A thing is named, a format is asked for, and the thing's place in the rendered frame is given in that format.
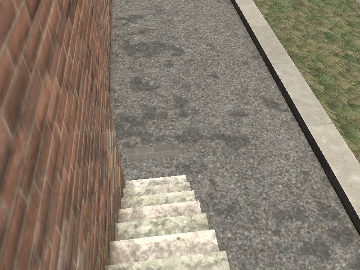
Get stairs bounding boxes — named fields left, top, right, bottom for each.
left=105, top=175, right=230, bottom=270

